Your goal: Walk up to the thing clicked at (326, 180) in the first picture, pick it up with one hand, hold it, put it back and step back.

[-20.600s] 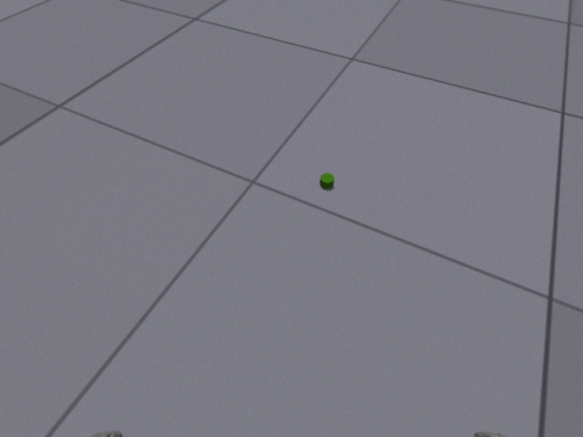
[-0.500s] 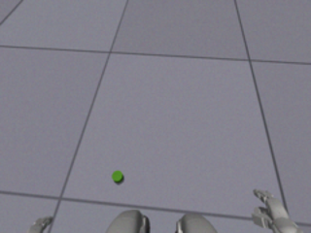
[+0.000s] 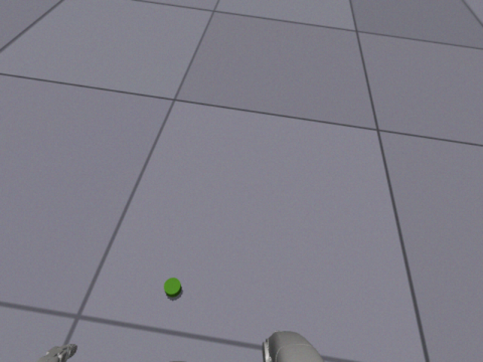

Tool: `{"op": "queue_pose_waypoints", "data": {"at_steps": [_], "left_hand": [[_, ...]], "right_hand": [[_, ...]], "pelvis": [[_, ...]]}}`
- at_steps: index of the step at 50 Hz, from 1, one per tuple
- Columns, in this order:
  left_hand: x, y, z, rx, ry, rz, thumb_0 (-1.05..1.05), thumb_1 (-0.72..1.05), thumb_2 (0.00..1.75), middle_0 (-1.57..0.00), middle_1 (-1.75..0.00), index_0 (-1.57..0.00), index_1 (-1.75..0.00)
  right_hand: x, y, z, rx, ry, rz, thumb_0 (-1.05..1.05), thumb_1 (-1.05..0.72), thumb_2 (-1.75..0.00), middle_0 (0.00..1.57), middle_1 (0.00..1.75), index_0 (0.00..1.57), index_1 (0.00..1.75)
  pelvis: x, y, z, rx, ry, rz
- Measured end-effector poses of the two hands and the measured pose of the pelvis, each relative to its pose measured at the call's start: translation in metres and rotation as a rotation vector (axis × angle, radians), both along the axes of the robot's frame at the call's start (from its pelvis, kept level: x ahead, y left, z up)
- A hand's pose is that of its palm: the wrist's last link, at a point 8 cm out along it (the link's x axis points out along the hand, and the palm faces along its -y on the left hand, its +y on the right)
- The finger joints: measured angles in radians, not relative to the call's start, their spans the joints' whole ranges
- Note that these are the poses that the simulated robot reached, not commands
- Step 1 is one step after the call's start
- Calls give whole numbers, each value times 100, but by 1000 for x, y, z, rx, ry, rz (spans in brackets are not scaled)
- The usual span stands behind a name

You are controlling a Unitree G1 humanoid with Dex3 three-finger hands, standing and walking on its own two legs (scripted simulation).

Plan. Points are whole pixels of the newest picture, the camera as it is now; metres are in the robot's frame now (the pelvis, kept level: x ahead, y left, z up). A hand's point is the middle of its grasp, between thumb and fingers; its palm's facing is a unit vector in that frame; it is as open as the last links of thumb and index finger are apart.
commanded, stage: walk up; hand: left
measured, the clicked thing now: (172, 287) +0.44 +0.22 -0.75
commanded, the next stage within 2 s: stand in 0.16 s
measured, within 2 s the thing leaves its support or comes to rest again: neither
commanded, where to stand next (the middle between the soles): +0.05 +0.00 m, yaw -1 degrees
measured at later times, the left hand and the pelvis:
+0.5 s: hand out of the picture +0.11 +0.21 -0.14, palm faces +0.00 -0.94 -0.35, open 7.4 cm; pelvis +0.01 -0.05 +0.00, yaw +0 degrees
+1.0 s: hand (132, 359) +0.13 +0.19 -0.14, palm faces +0.00 -0.94 -0.33, open 7.4 cm; pelvis +0.04 -0.06 +0.01, yaw +1 degrees
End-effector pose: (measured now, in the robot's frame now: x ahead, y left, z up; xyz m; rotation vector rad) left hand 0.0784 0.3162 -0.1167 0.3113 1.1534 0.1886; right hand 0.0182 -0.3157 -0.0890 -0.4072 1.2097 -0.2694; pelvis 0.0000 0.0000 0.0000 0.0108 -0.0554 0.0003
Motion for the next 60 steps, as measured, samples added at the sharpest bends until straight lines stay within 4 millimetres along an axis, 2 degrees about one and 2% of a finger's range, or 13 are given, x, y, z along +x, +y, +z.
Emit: {"op": "queue_pose_waypoints", "data": {"at_steps": [4, 9, 12, 15, 22, 25, 32, 43, 50, 60], "left_hand": [[16, -14, -3, -4, -14, -24, 1, 90, 90, -21, -30, -20, -30], [24, -41, -7, 26, -25, -44, 0, 90, 90, -21, -30, -20, -30], [20, -54, -1, 28, -15, -67, 0, 90, 90, -21, -30, -20, -30], [17, -59, 5, 26, -2, -60, 0, 90, 90, -21, -30, -21, -30], [20, -61, 11, 16, -21, 7, 0, 90, 90, -21, -30, -21, -30], [18, -65, 11, 13, -8, 14, 0, 90, 90, -21, -30, -21, -30], [15, -78, 12, 6, 56, 19, 0, 90, 90, -21, -30, -21, -30], [31, -85, 11, 0, 52, 29, 0, 90, 90, -21, -30, -21, -30], [41, -82, 12, -2, 36, 31, 0, 90, 90, -21, -30, -21, -30], [40, -73, 14, 6, 43, 50, 0, 90, 90, -21, -30, -21, -30]], "right_hand": [[-4, -27, 4, -40, 6, -12, 1, -90, -90, 21, 30, 20, 30], [11, -57, -21, -25, 3, -42, 1, -90, -90, 20, 30, 20, 30], [24, -52, -30, 18, -11, -40, 1, -90, -90, 20, 30, 20, 30], [32, -42, -33, 68, -24, -19, 1, -90, -90, 20, 30, 20, 30], [26, -26, -36, 123, 33, 7, 1, -90, -90, 20, 30, 20, 30], [34, -29, -34, 135, 48, 6, 1, -90, -90, 20, 30, 20, 30], [66, -41, -30, 131, 18, 15, 1, -90, -90, 20, 30, 20, 30], [101, -49, -20, 108, -8, 27, 1, -90, -90, 20, 30, 20, 30], [105, -47, -17, 102, -14, 27, 1, -90, -90, 20, 30, 20, 30], [93, -41, -22, 112, 22, 12, 1, -90, -90, 20, 30, 20, 30]], "pelvis": [[1, -14, -4, 2, -8, -12], [0, -34, -18, -24, -20, -11], [-2, -39, -15, -7, -13, -13], [-3, -40, -9, -5, -6, -1], [4, -48, -2, -2, -6, 3], [12, -55, 1, 2, 3, 7], [24, -61, 7, -2, 20, 13], [36, -65, 11, -10, 27, 13], [39, -64, 12, -13, 26, 11], [36, -59, 11, -11, 31, 10]]}}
